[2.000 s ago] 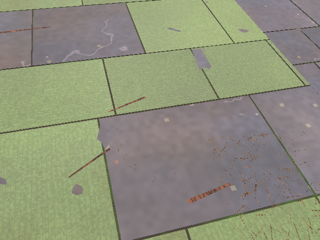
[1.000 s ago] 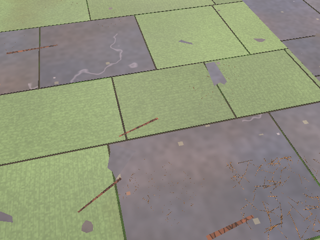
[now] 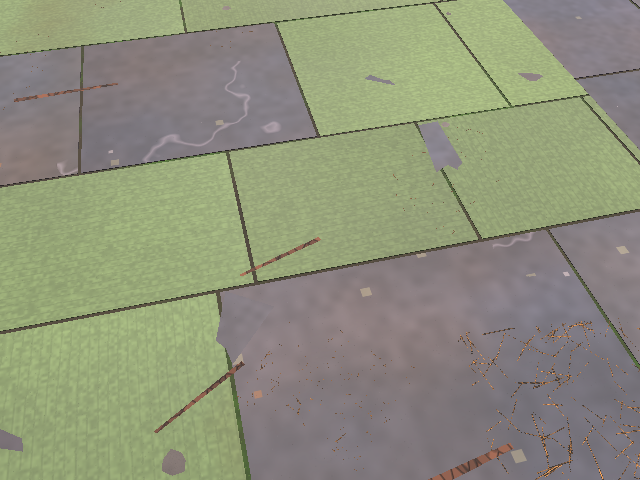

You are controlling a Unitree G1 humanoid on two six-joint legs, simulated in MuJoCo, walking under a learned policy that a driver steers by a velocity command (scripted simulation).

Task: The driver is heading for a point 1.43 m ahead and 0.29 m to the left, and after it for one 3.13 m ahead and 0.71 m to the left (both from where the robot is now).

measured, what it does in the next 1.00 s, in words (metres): walks ahead: right foot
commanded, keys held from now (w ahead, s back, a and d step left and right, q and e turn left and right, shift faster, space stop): no key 0.26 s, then w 0.74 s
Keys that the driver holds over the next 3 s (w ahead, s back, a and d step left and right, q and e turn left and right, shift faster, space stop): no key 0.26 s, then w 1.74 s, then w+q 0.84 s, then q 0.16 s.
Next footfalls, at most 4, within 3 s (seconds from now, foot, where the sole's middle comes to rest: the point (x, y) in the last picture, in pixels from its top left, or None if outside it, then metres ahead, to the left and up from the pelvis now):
0.98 right None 0.43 -0.09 -0.78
1.54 left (267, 380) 0.73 0.16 -0.78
2.10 right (365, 273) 1.05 -0.08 -0.78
2.66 left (259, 205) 1.29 0.21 -0.78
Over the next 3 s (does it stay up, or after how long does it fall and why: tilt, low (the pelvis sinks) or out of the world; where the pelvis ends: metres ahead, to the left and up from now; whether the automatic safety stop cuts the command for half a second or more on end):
stays up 1.32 0.15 0.01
